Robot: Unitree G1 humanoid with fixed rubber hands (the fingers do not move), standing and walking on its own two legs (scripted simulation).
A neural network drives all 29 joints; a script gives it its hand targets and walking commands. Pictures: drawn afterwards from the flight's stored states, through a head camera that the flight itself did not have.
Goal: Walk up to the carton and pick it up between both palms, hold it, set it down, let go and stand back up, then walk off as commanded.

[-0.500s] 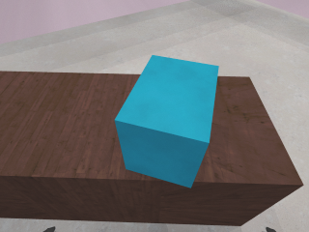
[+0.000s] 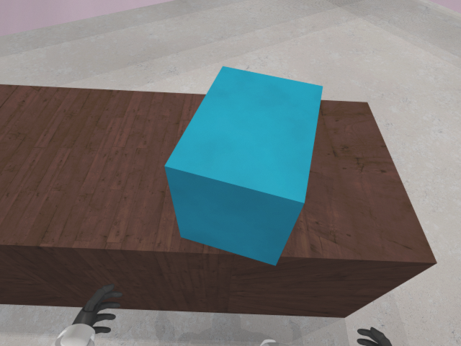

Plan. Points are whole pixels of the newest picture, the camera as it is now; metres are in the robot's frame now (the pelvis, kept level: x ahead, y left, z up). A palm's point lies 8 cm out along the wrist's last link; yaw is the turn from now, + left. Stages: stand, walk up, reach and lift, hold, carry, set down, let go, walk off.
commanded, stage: reach and lift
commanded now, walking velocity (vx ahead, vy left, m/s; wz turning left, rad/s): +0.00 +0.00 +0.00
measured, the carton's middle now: (248, 164) +0.50 -0.02 -0.02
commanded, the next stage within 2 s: none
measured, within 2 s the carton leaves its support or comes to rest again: neither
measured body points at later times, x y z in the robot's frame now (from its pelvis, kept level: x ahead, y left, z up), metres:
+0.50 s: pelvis -0.01 +0.02 +0.01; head +0.02 +0.04 +0.46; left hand +0.21 +0.27 -0.06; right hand +0.16 -0.20 -0.05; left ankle +0.03 +0.14 -0.72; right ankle +0.06 -0.10 -0.71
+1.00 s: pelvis +0.03 +0.01 +0.02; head +0.08 +0.02 +0.46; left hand +0.25 +0.26 -0.02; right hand +0.20 -0.17 -0.04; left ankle +0.03 +0.14 -0.72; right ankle +0.06 -0.10 -0.72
